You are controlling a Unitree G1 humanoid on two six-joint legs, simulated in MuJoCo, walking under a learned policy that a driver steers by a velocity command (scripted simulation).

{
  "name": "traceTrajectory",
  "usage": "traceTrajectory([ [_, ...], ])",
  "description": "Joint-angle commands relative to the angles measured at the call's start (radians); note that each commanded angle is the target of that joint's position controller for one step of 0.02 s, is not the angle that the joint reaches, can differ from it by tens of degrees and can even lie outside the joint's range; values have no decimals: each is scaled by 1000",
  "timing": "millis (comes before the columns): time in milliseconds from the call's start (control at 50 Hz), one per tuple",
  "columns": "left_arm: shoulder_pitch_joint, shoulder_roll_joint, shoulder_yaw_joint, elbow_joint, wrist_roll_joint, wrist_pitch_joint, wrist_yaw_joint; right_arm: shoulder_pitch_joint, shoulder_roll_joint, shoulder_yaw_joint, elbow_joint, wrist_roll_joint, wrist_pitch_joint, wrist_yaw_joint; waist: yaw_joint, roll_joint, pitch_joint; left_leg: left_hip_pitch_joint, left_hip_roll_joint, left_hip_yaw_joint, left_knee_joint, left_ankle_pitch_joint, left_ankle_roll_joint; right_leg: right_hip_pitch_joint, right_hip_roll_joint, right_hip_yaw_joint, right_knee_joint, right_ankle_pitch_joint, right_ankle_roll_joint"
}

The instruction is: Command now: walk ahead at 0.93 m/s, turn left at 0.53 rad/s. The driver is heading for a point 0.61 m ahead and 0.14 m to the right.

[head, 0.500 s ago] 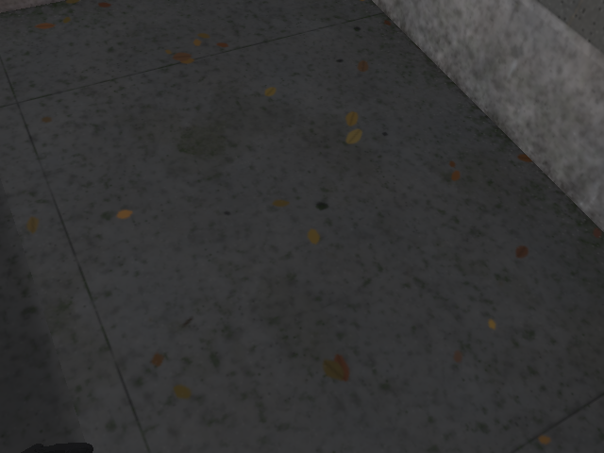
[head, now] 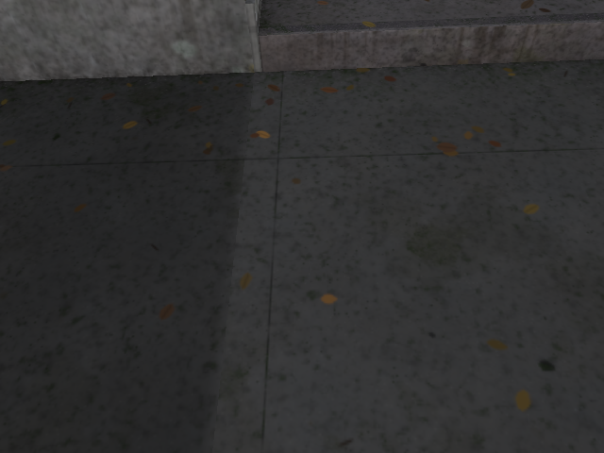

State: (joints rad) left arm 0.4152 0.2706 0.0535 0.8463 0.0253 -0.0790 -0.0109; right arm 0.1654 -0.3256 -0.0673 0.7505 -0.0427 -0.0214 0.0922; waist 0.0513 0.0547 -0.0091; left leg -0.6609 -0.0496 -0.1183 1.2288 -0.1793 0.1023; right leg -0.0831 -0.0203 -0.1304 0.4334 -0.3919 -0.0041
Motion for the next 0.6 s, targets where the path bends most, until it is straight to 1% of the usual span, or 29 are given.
traceTrajectory([
  [20, 40, 85, 6, -11, 8, -31, -5, -134, -35, 7, -81, -23, -9, 7, -14, -128, 133, -271, 13, -22, -78, 62, -14, 101, -237, 199, -259, 241, -85],
  [40, 67, 90, 9, 0, 14, -38, -1, -263, -25, 20, -129, -18, -16, 7, 23, -98, 175, -260, 26, 61, -186, 65, -18, 80, -225, 138, -331, 278, -86],
  [60, 80, 85, 3, 18, 10, -40, 3, -314, -3, 35, -148, -14, -21, 12, 28, -98, 190, -199, 24, 118, -296, 79, -16, 49, -204, 95, -373, 322, -84],
  [80, 107, 86, -1, 38, 6, -40, 6, -349, 15, 50, -163, -12, -27, 18, 32, -114, 213, -125, 29, 184, -402, 73, -4, 28, -202, 53, -398, 461, -80],
  [100, 131, 106, 0, 63, 2, -37, 10, -366, 30, 62, -172, -10, -29, 21, 28, -139, 217, -39, 27, 231, -479, 59, 17, 27, -220, 27, -423, 602, -86],
  [120, 141, 122, -1, 86, -3, -33, 14, -350, 30, 66, -165, -12, -28, 16, 8, -146, 204, 48, 4, 263, -530, 41, 42, 53, -218, -17, -399, 824, -89],
  [140, 151, 148, 0, 100, -7, -30, 21, -298, 18, 63, -146, -12, -26, 5, -28, -175, 153, 144, -46, 298, -545, 8, 60, 102, -231, -43, -321, 1153, -95],
  [160, 138, 184, 3, 105, -6, -24, 29, -182, -8, 55, -115, -12, -24, -9, -101, -215, 79, 273, -82, 303, -536, -25, 77, 127, -257, -59, -180, 1426, -99],
  [180, 110, 217, 6, 107, -8, -15, 33, 13, -51, 36, -60, -8, -24, -29, -207, -233, -31, 479, -89, 261, -547, -64, 101, 101, -271, -42, 36, 1535, -104],
  [200, 40, 226, 6, 92, -18, -6, 32, 256, -101, 12, 15, -8, -26, -52, -341, -218, -135, 763, -40, 170, -671, -20, 132, -25, -245, -28, 325, 1406, -97],
  [220, 50, 125, -14, 59, -9, -3, 19, 357, -193, -17, 55, -23, -24, -75, -314, -85, -260, 1028, 186, -94, -696, -322, 128, -255, -143, 2, 692, 648, -99],
  [240, 151, 16, -32, 14, -48, -6, 0, 298, -232, -26, 20, -29, -33, -84, -179, 84, -404, 1206, 468, -597, -816, -563, 164, -549, -11, 133, 1005, -69, -89],
  [260, 23, 137, -2, -16, -52, -6, 12, 254, -200, -28, 28, -16, -34, -90, -218, -41, -301, 1075, 443, -605, -942, -507, 136, -646, -21, 205, 1041, 36, -116],
  [280, -25, 124, 0, -30, -53, -6, 9, 202, -144, -14, 56, -11, -44, -95, -169, -65, -106, 908, 398, -418, -964, -354, 121, -669, -65, 203, 984, 124, -116],
  [300, -12, 91, -6, -14, -46, 1, 2, 157, -96, -4, 64, -9, -57, -92, -121, -82, 2, 748, 360, -288, -1004, -218, 98, -630, -101, 196, 921, 148, -110],
  [320, 3, 66, -7, 7, -27, 20, -8, 119, -58, 7, 71, -4, -70, -93, -76, -75, 55, 644, 293, -163, -1030, -142, 54, -585, -126, 209, 887, 166, -102],
  [340, 57, 36, -13, 25, -14, 40, -20, 116, -33, 17, 78, 5, -79, -97, -43, -23, 66, 580, 278, -82, -1054, -97, 34, -538, -138, 207, 864, 183, -88],
  [360, 54, 27, -10, 30, -10, 56, -26, 122, -5, 24, 92, 15, -89, -93, -28, -13, 83, 558, 253, -20, -1070, -31, 7, -540, -148, 206, 856, 189, -80],
  [380, 20, 24, -6, 16, -9, 69, -32, 130, 2, 27, 107, 28, -99, -89, -17, 0, 112, 541, 238, 43, -1091, 38, -17, -574, -150, 196, 844, 201, -71],
  [400, -27, 25, -4, 1, -11, 78, -37, 130, 3, 28, 116, 33, -106, -86, -15, -7, 132, 532, 206, 122, -1109, 114, -54, -606, -142, 176, 831, 239, -65],
  [420, -94, 13, -9, -37, -15, 80, -41, 135, -4, 28, 118, 31, -115, -81, -17, 25, 155, 487, 196, 183, -1129, 224, -71, -610, -138, 145, 779, 289, -61],
  [440, -155, 9, -14, -61, -23, 78, -43, 136, 7, 32, 125, 26, -121, -77, -20, 33, 179, 469, 163, 253, -1138, 347, -87, -614, -120, 108, 727, 343, -62],
  [460, -207, 6, -18, -81, -27, 75, -45, 149, 15, 36, 134, 23, -125, -77, -29, 36, 190, 466, 138, 302, -1138, 459, -94, -613, -99, 68, 672, 392, -67],
  [500, -272, 11, -27, -107, -30, 66, -52, 174, 5, 43, 145, 25, -128, -87, -34, -3, 179, 518, 119, 365, -1132, 675, -116, -586, -52, -18, 544, 465, -89],
  [520, -293, 11, -35, -120, -26, 61, -56, 174, -14, 44, 145, 29, -128, -96, -25, -10, 177, 536, 129, 384, -1116, 806, -122, -541, -30, -51, 453, 485, -102],
  [540, -287, 18, -39, -120, -13, 54, -59, 181, -32, 43, 147, 33, -131, -109, -9, -22, 168, 552, 149, 383, -1061, 1005, -121, -462, 13, -80, 360, 516, -109],
  [560, -249, 28, -39, -105, 2, 49, -63, 196, -62, 40, 149, 40, -135, -126, 13, -13, 126, 574, 178, 374, -982, 1158, -118, -354, 58, -98, 295, 559, -114],
  [580, -156, 54, -31, -67, 13, 48, -63, 187, -96, 34, 141, 44, -131, -144, 55, 16, 67, 590, 198, 359, -868, 1273, -120, -224, 108, -98, 258, 546, -118],
  [600, 18, 100, -13, -10, 25, 49, -58, 156, -130, 26, 128, 42, -119, -153, 135, 27, -24, 566, 214, 337, -654, 1308, -121, -32, 149, -65, 243, 510, -135],
])
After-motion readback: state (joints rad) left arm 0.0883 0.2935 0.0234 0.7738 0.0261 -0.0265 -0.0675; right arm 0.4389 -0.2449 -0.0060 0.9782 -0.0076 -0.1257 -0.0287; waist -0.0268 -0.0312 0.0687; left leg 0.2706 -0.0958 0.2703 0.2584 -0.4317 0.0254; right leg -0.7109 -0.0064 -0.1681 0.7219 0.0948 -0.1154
